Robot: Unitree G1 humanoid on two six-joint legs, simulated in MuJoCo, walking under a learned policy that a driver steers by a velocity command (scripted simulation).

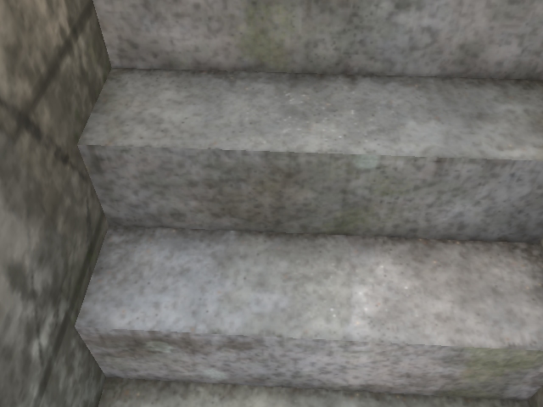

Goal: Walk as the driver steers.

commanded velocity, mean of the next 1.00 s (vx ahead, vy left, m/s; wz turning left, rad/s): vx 0.08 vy -0.02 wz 0.00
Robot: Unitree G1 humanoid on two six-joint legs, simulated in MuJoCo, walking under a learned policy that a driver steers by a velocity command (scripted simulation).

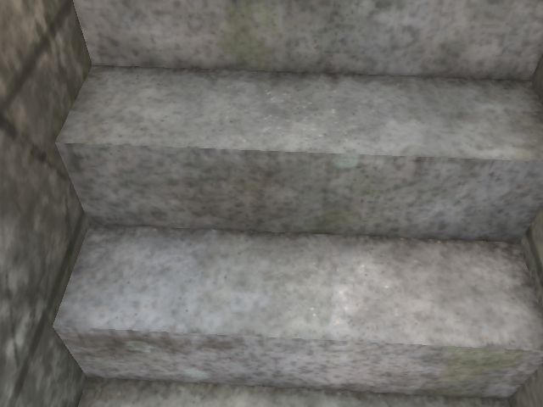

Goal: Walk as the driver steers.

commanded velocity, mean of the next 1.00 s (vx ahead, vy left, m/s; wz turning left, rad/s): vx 0.09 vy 0.00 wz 0.00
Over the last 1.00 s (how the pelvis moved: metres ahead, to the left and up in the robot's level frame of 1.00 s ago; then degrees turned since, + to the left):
0.00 -0.03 0.00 0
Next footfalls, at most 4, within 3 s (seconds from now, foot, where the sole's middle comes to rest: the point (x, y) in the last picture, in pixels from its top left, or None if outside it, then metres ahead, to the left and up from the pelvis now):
none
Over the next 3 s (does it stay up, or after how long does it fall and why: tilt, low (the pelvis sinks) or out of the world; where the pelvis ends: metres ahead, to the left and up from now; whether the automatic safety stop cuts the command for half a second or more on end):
stays up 0.00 -0.01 0.00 its command is cut before an obstacle from the start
